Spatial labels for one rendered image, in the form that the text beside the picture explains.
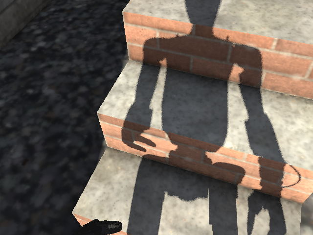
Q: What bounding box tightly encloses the left robot hand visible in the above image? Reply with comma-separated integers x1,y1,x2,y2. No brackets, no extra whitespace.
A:
71,218,122,235

